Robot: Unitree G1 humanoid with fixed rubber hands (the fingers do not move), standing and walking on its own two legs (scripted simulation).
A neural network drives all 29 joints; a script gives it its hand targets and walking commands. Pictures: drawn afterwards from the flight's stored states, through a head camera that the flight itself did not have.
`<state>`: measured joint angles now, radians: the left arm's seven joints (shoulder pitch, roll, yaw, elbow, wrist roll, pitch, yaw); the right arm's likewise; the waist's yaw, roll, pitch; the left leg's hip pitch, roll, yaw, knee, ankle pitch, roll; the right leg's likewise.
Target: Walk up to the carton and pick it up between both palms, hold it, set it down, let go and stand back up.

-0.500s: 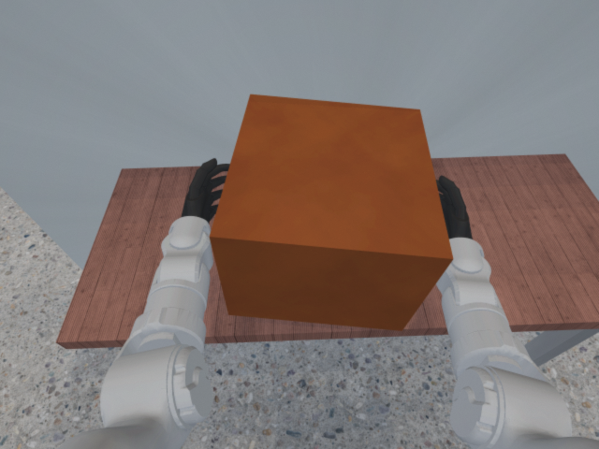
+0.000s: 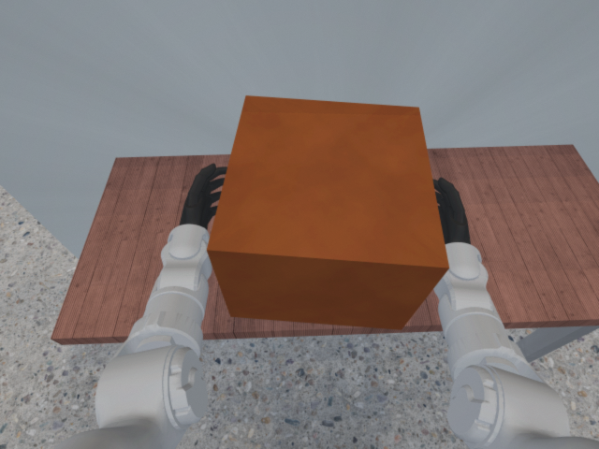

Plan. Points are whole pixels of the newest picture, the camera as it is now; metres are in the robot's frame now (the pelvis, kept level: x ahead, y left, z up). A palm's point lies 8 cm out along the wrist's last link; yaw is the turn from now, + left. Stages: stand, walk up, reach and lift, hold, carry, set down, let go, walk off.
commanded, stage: set down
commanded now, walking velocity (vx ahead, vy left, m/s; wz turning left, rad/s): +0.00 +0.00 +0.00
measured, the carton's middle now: (323, 213) +0.44 -0.03 +0.01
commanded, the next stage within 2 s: none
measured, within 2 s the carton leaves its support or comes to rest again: neither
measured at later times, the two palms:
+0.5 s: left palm (197, 224) +0.41 +0.16 +0.04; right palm (449, 234) +0.37 -0.20 +0.04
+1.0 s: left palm (197, 225) +0.41 +0.16 +0.04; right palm (449, 235) +0.37 -0.20 +0.03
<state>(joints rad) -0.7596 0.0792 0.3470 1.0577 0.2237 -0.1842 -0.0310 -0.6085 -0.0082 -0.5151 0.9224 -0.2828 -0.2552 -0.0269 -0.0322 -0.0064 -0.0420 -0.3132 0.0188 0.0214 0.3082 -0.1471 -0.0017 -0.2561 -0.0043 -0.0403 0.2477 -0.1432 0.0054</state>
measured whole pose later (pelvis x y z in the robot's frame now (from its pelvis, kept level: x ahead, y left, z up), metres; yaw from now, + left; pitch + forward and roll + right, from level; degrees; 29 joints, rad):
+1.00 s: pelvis +0.00 +0.00 +0.00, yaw -1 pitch +10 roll -1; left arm -0.79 0.07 0.47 1.11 0.32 -0.27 -0.06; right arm -0.65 0.02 -0.61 0.94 -0.37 -0.32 0.00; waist -0.03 -0.01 -0.03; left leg -0.35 0.02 0.04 0.31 -0.14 0.00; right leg -0.30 -0.01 -0.04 0.27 -0.14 0.01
